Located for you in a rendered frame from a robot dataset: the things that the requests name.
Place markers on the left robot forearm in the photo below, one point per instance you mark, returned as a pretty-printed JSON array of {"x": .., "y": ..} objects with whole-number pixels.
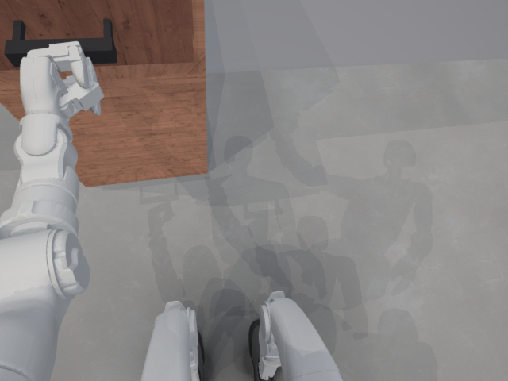
[{"x": 47, "y": 192}]

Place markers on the robot right thigh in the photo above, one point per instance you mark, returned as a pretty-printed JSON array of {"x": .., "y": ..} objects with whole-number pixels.
[{"x": 303, "y": 354}]

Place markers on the left robot shin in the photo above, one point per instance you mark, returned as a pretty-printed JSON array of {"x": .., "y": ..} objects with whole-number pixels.
[{"x": 194, "y": 354}]

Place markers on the drawer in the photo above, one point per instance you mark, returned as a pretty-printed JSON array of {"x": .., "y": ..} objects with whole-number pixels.
[{"x": 144, "y": 31}]

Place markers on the robot left upper arm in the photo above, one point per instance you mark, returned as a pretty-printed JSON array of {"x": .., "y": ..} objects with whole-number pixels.
[{"x": 40, "y": 273}]

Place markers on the cabinet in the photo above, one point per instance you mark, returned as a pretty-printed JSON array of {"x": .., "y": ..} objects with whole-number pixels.
[{"x": 152, "y": 123}]

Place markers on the robot left hand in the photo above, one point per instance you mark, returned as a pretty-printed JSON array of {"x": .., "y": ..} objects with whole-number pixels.
[{"x": 42, "y": 87}]

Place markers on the handle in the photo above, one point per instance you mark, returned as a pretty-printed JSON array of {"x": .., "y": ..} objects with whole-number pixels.
[{"x": 100, "y": 50}]

